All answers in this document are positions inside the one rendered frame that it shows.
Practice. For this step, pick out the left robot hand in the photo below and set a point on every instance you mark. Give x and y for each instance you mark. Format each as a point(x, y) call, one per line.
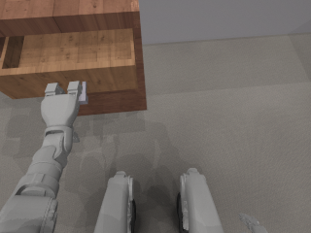
point(61, 109)

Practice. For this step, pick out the right robot foot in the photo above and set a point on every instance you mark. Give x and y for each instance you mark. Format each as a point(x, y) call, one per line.
point(180, 215)

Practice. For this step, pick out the robot left upper arm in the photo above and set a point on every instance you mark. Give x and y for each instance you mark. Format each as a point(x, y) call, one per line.
point(30, 214)

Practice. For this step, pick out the handle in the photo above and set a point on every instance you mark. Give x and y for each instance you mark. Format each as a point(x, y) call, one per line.
point(83, 97)

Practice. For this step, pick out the right robot hand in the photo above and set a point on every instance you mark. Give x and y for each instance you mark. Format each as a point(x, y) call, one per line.
point(252, 224)

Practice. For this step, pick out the cabinet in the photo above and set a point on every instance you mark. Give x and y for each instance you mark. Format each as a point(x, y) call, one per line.
point(40, 17)

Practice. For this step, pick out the left robot forearm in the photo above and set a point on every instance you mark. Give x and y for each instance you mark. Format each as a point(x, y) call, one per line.
point(43, 175)

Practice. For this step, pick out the right robot shin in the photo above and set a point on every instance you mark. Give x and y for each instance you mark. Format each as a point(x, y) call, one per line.
point(184, 204)

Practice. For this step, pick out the drawer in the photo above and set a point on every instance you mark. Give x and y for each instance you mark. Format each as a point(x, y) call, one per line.
point(104, 59)

